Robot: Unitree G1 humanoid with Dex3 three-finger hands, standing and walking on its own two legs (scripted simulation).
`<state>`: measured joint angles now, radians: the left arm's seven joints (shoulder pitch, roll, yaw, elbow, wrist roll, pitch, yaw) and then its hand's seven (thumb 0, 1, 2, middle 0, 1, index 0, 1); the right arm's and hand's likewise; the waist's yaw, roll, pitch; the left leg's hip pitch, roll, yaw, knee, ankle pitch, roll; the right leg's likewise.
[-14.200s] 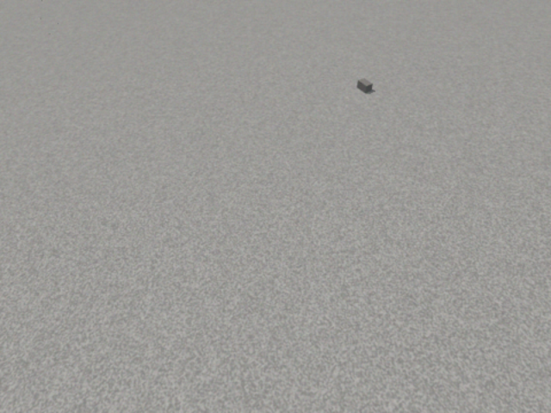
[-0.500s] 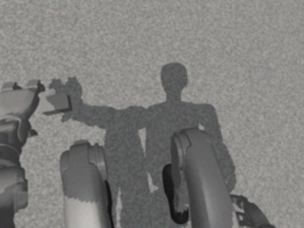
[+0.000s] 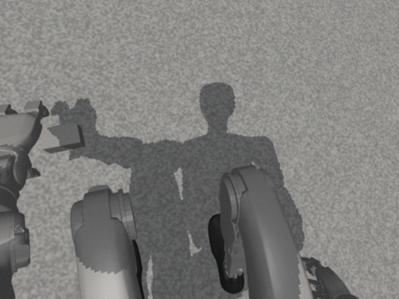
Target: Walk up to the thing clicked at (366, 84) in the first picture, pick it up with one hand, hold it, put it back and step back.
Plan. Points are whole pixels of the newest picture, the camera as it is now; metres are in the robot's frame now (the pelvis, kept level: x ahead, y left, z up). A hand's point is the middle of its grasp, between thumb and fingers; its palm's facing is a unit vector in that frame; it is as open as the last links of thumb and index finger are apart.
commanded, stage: rise first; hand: left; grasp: from above
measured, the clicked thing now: (63, 138) +0.47 +0.28 -0.30
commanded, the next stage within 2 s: approach in 1.16 s
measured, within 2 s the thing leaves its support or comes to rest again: neither
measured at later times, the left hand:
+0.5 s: hand (21, 141) +0.43 +0.32 -0.17, palm faces -0.45 -0.05 -0.89, open 13.6 cm
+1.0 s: hand (18, 140) +0.43 +0.32 -0.16, palm faces -0.44 -0.04 -0.90, open 13.6 cm
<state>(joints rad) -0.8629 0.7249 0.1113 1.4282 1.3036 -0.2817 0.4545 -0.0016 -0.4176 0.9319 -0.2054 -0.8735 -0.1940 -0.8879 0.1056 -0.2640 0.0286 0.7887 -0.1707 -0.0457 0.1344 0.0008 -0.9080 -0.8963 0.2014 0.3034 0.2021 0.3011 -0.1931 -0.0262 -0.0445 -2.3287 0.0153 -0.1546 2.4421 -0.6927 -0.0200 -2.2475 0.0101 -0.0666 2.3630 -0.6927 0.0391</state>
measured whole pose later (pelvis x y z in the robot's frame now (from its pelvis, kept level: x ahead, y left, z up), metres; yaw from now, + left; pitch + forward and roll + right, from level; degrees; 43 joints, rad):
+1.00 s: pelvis +0.00 +0.00 +0.00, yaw +0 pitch +32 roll -8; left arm -0.91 0.77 0.09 1.43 1.30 -0.29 0.41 0.00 -0.44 0.95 -0.21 -0.88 -0.19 -0.90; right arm 0.12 -0.27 0.06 0.77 -0.16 -0.04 0.13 0.00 -0.91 -0.90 0.20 0.30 0.20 0.30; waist -0.21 -0.02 -0.04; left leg -2.33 0.01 -0.16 2.43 -0.67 -0.01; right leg -2.24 0.01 -0.07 2.35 -0.67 0.04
